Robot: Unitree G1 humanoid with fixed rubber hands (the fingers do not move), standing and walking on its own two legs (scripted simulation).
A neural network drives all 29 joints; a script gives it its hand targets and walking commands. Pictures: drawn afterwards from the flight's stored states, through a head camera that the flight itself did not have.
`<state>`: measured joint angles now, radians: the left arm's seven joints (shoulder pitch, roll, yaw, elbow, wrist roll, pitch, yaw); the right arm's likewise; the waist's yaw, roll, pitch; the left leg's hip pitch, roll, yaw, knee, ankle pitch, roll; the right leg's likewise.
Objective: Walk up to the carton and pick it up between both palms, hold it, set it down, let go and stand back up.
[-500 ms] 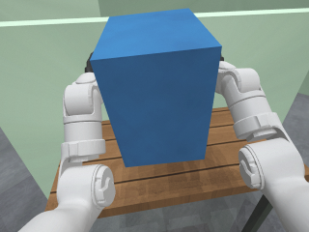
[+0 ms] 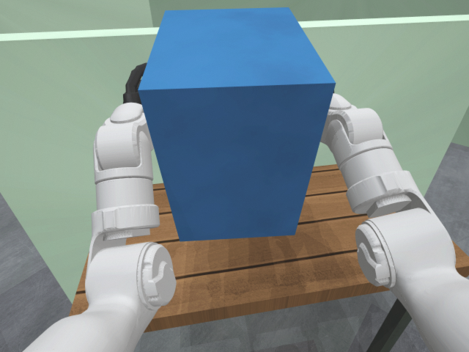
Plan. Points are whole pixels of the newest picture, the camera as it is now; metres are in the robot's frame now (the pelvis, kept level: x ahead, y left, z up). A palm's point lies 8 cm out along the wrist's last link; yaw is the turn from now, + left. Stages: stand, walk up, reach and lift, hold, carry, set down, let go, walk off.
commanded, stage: set down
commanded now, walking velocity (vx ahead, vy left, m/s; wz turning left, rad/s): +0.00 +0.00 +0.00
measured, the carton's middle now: (232, 127) +0.37 +0.00 +0.27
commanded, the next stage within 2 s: none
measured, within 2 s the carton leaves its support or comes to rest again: neither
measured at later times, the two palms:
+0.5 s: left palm (150, 138) +0.40 +0.14 +0.24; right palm (307, 140) +0.41 -0.14 +0.22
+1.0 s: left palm (144, 155) +0.39 +0.16 +0.22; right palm (296, 151) +0.42 -0.12 +0.19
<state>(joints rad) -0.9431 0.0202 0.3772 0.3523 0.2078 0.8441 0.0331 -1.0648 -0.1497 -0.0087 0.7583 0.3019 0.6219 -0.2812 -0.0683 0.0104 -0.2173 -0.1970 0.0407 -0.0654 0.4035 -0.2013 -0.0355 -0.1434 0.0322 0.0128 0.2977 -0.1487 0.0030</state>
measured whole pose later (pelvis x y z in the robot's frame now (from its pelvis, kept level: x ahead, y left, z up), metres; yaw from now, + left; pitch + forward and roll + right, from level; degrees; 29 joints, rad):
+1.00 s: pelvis +0.00 +0.00 +0.00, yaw +1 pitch -2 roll -2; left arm -0.88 -0.07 0.35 0.47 0.27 0.60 0.14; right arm -0.97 -0.14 -0.05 0.97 0.18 0.27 -0.14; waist 0.01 0.00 -0.04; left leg -0.17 0.04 -0.08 0.40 -0.20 -0.04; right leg -0.11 0.03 0.00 0.29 -0.15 0.00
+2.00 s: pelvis +0.01 -0.02 +0.00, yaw +0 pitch +2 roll -2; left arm -0.77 -0.12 0.36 0.55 0.27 0.39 0.17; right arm -0.95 -0.13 -0.17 1.12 0.01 0.09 -0.03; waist 0.08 0.02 -0.06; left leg -0.23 0.07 -0.08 0.40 -0.21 -0.07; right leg -0.18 0.06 0.00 0.31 -0.16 -0.02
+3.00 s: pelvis +0.01 -0.02 +0.00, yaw +0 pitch +3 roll -2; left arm -0.65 -0.17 0.38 0.57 0.28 0.24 0.17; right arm -0.84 -0.09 -0.24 1.12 -0.11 -0.01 0.00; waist 0.08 0.02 -0.06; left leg -0.25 0.07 -0.08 0.40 -0.21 -0.07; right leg -0.20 0.06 0.00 0.31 -0.16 -0.02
